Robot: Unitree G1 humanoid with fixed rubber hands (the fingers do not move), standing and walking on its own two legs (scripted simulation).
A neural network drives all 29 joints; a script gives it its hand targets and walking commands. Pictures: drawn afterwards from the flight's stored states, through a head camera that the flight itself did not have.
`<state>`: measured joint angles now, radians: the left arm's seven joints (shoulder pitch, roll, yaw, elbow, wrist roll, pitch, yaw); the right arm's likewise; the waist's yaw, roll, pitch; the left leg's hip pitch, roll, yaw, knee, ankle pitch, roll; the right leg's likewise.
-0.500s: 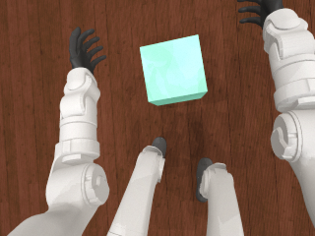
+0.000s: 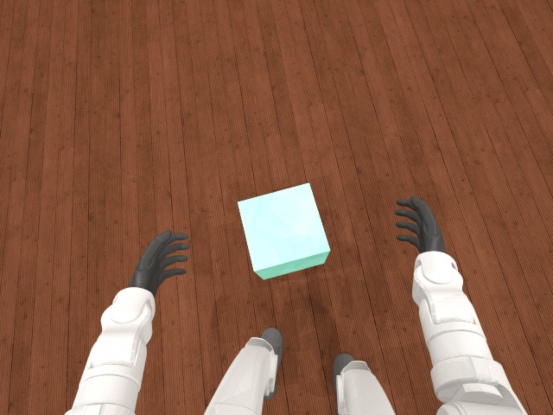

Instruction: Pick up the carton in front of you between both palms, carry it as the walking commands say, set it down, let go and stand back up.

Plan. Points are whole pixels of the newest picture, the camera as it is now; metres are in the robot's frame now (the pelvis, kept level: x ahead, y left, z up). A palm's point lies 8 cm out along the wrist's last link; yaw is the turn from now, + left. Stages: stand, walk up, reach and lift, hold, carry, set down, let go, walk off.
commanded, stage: let go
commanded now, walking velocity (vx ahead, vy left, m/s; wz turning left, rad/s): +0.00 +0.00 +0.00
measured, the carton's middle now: (284, 235) +0.47 +0.09 -0.60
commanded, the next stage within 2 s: stand in 0.98 s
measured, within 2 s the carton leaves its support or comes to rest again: neither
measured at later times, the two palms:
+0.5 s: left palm (141, 334) +0.20 +0.22 -0.02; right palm (524, 337) +0.26 -0.24 -0.03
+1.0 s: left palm (126, 346) +0.19 +0.23 -0.02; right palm (530, 379) +0.21 -0.24 -0.02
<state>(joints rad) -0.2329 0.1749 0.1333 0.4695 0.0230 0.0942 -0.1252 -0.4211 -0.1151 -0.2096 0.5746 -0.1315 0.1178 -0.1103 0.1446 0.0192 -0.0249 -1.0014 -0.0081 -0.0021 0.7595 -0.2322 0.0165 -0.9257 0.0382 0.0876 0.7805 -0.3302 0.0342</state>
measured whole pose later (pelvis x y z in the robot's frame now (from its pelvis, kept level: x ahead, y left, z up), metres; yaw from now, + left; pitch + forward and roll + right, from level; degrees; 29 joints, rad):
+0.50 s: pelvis +0.06 -0.03 +0.05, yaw +3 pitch +4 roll +1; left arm 0.22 0.21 0.03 0.42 -0.01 0.05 -0.07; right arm 0.15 -0.19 -0.06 0.50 -0.02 0.03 0.01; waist 0.03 0.00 0.04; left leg -0.29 -0.02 -0.05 0.44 -0.22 -0.01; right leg -0.20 0.01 0.04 0.46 -0.32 -0.01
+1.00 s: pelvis +0.04 -0.02 +0.04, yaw +3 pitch -4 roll +0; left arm 0.22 0.24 0.02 0.39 0.02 0.21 -0.01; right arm 0.21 -0.21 -0.02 0.50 -0.01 0.09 0.03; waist 0.01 -0.02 0.07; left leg -0.19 -0.03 -0.05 0.49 -0.24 0.00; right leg -0.08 0.01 0.04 0.48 -0.33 0.00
